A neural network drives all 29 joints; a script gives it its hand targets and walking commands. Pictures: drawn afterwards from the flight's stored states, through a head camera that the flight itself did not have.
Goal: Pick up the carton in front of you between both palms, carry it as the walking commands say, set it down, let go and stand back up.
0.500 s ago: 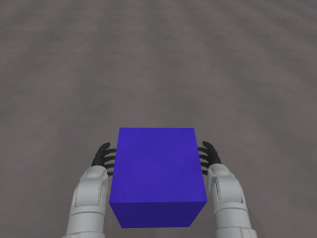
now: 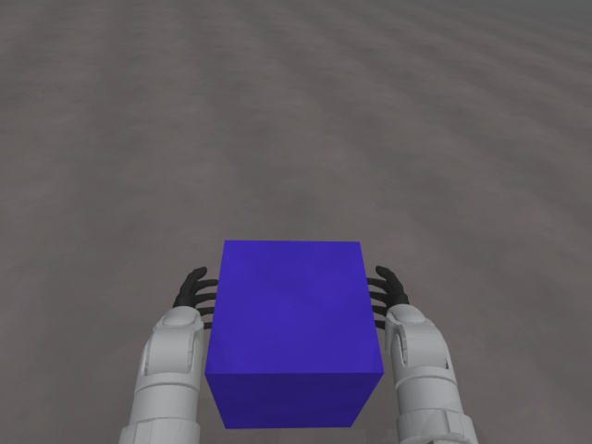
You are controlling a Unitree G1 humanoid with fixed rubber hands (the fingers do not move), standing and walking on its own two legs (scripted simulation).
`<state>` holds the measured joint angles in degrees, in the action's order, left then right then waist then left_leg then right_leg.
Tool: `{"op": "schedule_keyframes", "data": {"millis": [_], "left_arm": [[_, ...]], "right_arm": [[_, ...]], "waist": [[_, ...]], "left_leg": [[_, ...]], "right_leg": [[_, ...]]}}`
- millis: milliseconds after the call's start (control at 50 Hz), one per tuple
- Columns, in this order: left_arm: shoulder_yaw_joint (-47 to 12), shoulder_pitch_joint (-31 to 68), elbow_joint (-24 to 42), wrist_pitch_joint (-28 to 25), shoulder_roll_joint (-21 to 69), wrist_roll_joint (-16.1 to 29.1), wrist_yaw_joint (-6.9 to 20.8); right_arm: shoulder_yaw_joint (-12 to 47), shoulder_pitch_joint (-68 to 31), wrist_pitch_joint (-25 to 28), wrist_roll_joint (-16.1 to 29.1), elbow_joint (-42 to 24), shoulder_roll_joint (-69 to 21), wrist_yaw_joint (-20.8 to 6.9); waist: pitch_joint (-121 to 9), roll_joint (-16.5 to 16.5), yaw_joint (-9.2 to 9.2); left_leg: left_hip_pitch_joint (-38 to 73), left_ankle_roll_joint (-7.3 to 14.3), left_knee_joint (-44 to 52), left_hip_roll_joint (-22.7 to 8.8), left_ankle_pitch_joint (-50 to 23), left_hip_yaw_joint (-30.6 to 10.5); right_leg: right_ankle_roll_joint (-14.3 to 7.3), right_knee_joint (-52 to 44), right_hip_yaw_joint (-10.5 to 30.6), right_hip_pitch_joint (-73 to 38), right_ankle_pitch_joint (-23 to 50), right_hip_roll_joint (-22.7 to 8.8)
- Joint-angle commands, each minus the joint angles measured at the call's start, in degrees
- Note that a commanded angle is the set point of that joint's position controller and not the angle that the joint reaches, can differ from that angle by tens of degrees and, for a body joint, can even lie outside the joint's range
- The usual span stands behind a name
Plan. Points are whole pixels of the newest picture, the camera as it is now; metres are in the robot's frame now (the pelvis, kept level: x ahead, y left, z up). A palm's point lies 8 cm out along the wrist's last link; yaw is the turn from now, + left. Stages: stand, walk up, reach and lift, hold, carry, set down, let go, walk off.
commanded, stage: set down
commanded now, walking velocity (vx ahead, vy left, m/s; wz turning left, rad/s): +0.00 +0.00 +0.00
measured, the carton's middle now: (290, 338) +0.30 +0.00 -0.05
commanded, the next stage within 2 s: none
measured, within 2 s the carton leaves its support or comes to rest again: neither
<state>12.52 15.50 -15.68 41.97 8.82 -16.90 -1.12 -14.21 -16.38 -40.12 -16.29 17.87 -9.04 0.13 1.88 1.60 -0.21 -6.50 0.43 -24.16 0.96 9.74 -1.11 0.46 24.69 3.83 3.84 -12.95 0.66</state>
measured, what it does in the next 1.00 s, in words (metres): lowers itself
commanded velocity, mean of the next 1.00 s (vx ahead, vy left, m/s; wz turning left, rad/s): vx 0.00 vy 0.00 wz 0.00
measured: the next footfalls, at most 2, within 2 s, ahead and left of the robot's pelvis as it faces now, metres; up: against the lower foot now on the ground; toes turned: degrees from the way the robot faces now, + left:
none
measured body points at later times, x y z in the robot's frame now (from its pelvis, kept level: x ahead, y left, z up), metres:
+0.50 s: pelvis -0.02 +0.00 -0.04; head +0.14 +0.02 +0.38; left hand +0.35 +0.18 -0.11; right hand +0.36 -0.12 -0.10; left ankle +0.05 +0.11 -0.74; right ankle +0.02 -0.13 -0.74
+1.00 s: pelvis -0.04 -0.01 -0.17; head +0.20 +0.03 +0.21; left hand +0.40 +0.20 -0.26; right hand +0.41 -0.10 -0.25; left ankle +0.05 +0.12 -0.74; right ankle +0.02 -0.13 -0.74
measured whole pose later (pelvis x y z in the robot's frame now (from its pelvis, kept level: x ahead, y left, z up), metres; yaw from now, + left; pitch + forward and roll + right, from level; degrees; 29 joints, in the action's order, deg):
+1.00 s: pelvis -0.04 -0.01 -0.17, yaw -1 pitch +41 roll -2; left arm 26.9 46.4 -36.1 15.0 0.4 -16.0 2.3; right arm -25.4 -45.2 -13.1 -12.6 34.6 -9.5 7.7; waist -9.8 3.6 -3.6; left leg -94.3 -1.8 -76.9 3.2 23.2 -5.3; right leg 1.9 77.8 4.4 91.1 -27.3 7.0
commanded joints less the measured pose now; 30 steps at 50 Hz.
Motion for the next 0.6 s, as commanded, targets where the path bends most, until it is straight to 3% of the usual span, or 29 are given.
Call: {"op": "schedule_keyframes", "data": {"millis": [0, 80, 160, 240, 320, 380, 460, 580], "left_arm": [[-31.64, 32.35, 2.46, -3.17, 57.55, 16.82, 15.77], [-27.2, 37.79, -4.11, -4.56, 58.79, 15.15, 15.65], [-17.71, 42.55, -13.72, -7.49, 56.64, 10.09, 14.89], [-7.95, 43.07, -18.77, -11.26, 49.26, 3.48, 12.67], [-2.66, 40.16, -19.37, -17.56, 41.17, -1.42, 11.57], [-5.52, 39.97, -18.68, -23.7, 40.59, -0.97, 11.82], [-14.32, 43.39, -18.23, -31.21, 44.35, 2.97, 12.41], [-25.42, 49.06, -11.54, -35.33, 45.37, 9.37, 12.74]], "right_arm": [[29.52, -31.61, 2.79, 14.73, -1.25, -53.88, -16.18], [24.09, -37.47, 4.98, 11.35, 5.0, -52.38, -16.96], [16.12, -44.01, 8.43, 6.78, 13.77, -51.32, -16.89], [7.22, -43.88, 11.74, 1.0, 19.41, -47.67, -13.83], [2.35, -40.15, 17.09, -3.1, 20.79, -43.03, -11.24], [4.83, -39.66, 23.29, -2.1, 19.95, -43.6, -10.26], [14.02, -42.38, 31.01, 2.28, 18.54, -47.29, -9.07], [27.97, -48.36, 35.39, 9.68, 10.63, -51.18, -5.37]], "waist": [[-13.2, -3.23, 0.82], [-11.14, -3.78, 1.18], [-9.88, -3.03, 0.24], [-8.7, -1.34, -0.97], [-12.02, -1.01, -2.08], [-20.0, -1.49, -2.53], [-35.7, -1.61, -1.96], [-65.19, -2.02, -3.35]], "left_leg": [[10.45, -1.14, 3.89, 2.66, 0.43, -3.64], [8.1, -1.27, 3.91, 1.71, 8.43, -4.96], [4.9, -0.79, 1.51, 1.37, 12.54, -6.04], [-0.68, -0.26, -2.85, 2.19, 7.66, -5.08], [-7.52, 0.03, -8.56, 3.42, -4.26, -2.91], [-10.83, -0.32, -13.6, 4.08, -12.0, -2.31], [-13.25, -0.65, -21.7, 5.06, -20.01, -2.46], [-19.0, -1.16, -33.45, 5.83, -29.35, -0.84]], "right_leg": [[-2.85, -5.42, 0.33, 7.86, -1.35, 4.18], [-3.36, -3.25, -0.09, 10.92, -6.36, 4.21], [-3.31, 0.22, -0.14, 16.32, -8.44, 4.09], [-2.91, 3.97, 0.18, 21.93, -6.74, 4.38], [-1.86, 7.89, 0.1, 27.38, -0.67, 5.75], [-1.06, 11.67, -0.3, 31.12, 4.04, 7.1], [-0.05, 18.28, -0.69, 38.05, 9.79, 8.03], [1.97, 29.28, -0.96, 42.75, 19.43, 8.72]]}}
